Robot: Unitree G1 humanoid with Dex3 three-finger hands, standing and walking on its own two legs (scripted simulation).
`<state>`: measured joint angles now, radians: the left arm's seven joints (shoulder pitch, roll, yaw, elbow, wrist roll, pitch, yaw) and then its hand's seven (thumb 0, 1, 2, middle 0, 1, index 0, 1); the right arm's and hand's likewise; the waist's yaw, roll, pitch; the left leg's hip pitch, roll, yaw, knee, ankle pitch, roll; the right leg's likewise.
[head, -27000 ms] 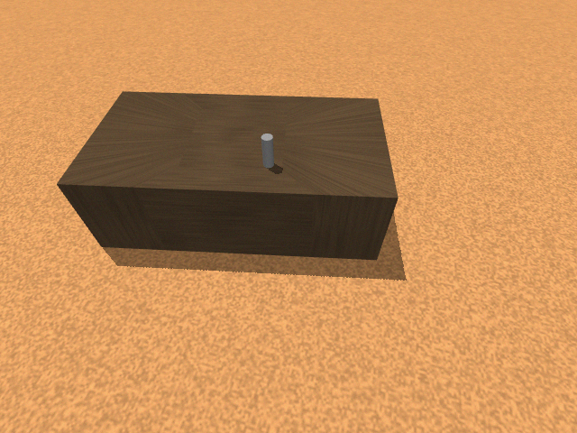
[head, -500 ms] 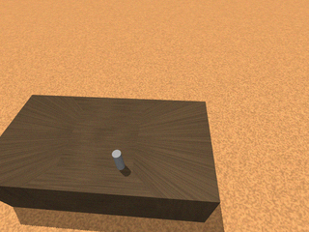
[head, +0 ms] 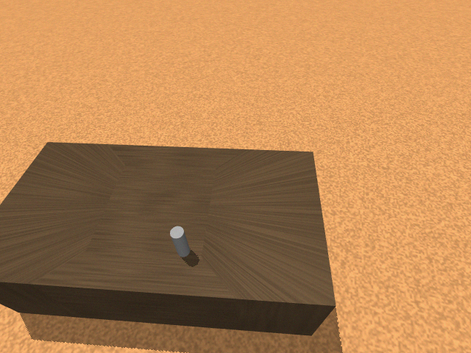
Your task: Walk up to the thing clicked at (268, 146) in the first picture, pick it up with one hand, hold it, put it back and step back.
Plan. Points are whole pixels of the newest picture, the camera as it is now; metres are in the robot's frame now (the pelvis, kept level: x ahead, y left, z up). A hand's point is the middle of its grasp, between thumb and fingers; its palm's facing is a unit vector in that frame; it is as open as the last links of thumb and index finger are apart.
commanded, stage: stand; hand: left
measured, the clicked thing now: (180, 242) +0.47 +0.22 -0.33
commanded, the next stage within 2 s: step back in 0.30 s
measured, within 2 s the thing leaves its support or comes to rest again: neither
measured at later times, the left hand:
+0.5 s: hand out of the picture +0.08 +0.28 -0.16, palm faces +0.00 -0.93 -0.38, open 7.4 cm
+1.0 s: hand out of the picture +0.00 +0.32 -0.18, palm faces -0.10 -0.92 -0.38, open 7.4 cm
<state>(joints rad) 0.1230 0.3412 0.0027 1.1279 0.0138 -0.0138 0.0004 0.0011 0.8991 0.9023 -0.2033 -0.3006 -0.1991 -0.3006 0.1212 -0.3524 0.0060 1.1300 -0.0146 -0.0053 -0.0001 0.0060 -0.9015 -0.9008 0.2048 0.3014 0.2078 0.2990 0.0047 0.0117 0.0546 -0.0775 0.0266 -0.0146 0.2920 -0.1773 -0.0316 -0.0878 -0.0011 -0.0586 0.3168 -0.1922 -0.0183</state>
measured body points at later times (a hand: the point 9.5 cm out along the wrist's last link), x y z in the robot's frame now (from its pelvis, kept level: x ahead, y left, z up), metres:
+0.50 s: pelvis -0.03 +0.02 -0.01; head +0.03 +0.01 +0.43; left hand +0.08 +0.33 -0.14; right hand +0.07 -0.30 -0.13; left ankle -0.03 +0.14 -0.72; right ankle -0.01 -0.10 -0.75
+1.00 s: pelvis -0.11 +0.06 -0.02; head -0.04 +0.07 +0.42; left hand +0.01 +0.37 -0.16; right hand -0.02 -0.25 -0.14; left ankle -0.05 +0.16 -0.75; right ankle -0.15 -0.07 -0.72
